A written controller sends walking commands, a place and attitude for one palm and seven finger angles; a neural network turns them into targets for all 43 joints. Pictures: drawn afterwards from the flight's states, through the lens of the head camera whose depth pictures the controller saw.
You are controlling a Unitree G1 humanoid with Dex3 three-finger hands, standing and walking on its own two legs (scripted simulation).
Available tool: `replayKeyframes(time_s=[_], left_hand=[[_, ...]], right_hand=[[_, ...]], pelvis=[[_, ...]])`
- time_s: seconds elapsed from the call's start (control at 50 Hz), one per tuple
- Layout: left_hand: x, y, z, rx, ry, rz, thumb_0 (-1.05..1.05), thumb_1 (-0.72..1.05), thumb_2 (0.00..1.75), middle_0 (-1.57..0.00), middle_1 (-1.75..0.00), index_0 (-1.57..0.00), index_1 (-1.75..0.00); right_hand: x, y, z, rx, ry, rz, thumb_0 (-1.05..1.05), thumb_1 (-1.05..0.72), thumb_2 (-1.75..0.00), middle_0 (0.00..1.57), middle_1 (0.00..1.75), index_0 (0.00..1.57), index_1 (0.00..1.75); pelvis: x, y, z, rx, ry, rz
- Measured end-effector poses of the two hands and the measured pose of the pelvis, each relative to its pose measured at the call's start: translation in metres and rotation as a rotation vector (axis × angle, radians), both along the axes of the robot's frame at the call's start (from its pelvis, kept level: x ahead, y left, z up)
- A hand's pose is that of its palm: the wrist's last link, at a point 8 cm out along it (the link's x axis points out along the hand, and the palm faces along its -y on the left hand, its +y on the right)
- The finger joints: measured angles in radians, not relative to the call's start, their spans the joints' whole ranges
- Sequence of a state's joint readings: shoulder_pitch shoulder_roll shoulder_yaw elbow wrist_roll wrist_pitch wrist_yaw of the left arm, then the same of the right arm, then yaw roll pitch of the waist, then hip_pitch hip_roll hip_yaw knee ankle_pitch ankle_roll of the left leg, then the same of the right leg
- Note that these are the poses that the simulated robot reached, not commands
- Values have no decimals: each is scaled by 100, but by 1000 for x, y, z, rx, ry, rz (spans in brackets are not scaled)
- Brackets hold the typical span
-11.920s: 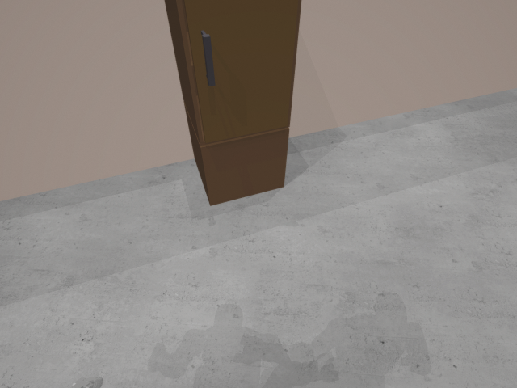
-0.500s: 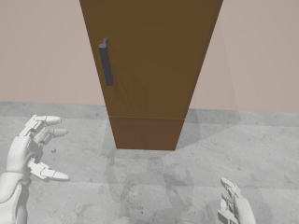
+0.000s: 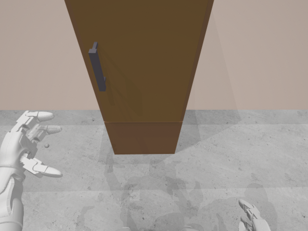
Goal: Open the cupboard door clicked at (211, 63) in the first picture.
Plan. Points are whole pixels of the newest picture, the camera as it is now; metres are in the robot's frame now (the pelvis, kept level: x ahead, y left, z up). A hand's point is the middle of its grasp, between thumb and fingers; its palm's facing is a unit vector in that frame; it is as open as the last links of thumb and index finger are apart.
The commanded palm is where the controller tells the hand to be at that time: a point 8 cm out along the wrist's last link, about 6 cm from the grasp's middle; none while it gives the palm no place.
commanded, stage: raise the hand with hooked fingers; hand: left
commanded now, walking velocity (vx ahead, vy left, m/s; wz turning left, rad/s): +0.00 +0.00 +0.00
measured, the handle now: (99, 67) +0.60 +0.22 +0.06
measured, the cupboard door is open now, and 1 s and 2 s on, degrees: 0 0 0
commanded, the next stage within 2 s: move the hooked fingers beside the handle in 0.22 s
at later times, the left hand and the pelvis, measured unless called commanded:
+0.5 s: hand (51, 139) +0.31 +0.27 +0.07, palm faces +0.09 -1.00 -0.03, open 14.0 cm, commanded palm +0.29 +0.31 +0.07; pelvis +0.00 -0.01 +0.00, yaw +1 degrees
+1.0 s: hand (63, 115) +0.38 +0.27 +0.07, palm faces +0.08 -1.00 -0.03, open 14.0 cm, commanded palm +0.36 +0.32 +0.07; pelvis +0.00 +0.00 -0.01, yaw -1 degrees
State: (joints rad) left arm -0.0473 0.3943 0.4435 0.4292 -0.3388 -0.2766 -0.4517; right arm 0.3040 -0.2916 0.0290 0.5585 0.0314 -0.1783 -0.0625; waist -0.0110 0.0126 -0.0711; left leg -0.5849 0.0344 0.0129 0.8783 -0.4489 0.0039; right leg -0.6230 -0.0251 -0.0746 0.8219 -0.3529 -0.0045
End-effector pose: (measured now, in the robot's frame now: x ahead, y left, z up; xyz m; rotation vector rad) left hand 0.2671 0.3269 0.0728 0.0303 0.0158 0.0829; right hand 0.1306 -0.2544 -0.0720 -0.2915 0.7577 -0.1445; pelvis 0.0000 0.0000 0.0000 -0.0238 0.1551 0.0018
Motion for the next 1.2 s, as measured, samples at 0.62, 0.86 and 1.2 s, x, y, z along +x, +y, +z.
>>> replayKeyframes(time_s=[0.62, 0.86, 1.2], left_hand=[[43, -13, 3, 1, -7, -17, -1, -50, 30, -30, -120, -30, -120], [72, -10, 4, 2, -14, -6, -1, -50, 30, -30, -120, -30, -120], [126, -8, 2, -2, -5, -17, -1, -50, 30, -30, -120, -30, -120]], right_hand=[[5, 4, -10, 18, 25, 10, 1, -90, -90, 20, 30, 20, 30], [-36, -11, -20, 4, 162, -69, 1, -90, -90, 20, 30, 20, 30], [-76, -14, -32, -21, 297, -124, 1, -91, -90, 20, 30, 20, 30]], pelvis=[[-2, -6, -3, 4, 19, 5], [1, -6, -3, 6, 47, -12], [-8, -2, -12, -2, 98, -17]])
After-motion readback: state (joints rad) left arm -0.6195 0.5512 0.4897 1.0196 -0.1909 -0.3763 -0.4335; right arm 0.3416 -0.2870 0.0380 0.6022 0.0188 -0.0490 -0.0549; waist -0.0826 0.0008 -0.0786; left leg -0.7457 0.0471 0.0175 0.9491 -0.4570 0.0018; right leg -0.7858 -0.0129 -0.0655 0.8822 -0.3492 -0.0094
